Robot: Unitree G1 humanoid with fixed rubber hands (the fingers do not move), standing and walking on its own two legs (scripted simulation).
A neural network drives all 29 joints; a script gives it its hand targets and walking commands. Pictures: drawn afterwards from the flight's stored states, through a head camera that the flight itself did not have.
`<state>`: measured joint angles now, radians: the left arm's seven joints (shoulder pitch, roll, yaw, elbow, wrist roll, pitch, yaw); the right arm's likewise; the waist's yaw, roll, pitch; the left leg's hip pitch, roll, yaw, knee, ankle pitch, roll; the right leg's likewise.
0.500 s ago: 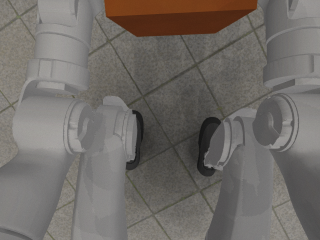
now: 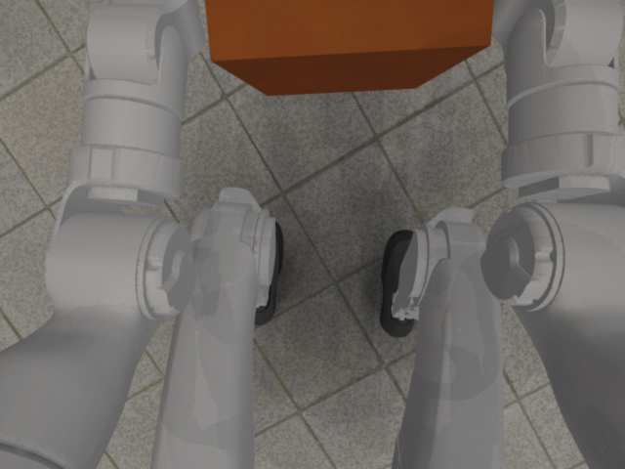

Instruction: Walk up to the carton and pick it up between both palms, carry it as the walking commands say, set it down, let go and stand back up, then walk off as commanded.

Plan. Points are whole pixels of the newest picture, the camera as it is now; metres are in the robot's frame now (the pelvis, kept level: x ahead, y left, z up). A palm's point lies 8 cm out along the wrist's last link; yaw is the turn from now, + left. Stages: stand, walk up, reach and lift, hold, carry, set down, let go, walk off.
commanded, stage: reach and lift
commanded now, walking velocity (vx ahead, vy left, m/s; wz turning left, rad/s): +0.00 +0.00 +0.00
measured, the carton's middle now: out of the picture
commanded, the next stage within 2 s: none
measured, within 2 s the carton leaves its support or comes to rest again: neither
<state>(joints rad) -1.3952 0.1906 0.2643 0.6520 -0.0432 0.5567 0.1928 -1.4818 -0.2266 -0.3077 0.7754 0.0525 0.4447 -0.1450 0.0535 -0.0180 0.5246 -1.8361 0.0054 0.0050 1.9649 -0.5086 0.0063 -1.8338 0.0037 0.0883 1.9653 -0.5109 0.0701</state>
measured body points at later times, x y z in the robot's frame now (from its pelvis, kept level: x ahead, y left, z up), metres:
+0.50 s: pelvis -0.01 +0.00 +0.05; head +0.30 +0.01 +0.36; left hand +0.53 +0.17 -0.02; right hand +0.57 -0.12 -0.01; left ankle +0.15 +0.12 -0.41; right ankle +0.15 -0.15 -0.41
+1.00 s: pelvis -0.02 +0.00 +0.10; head +0.28 +0.01 +0.44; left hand +0.51 +0.17 +0.05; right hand +0.54 -0.12 +0.06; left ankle +0.15 +0.12 -0.41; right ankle +0.15 -0.15 -0.41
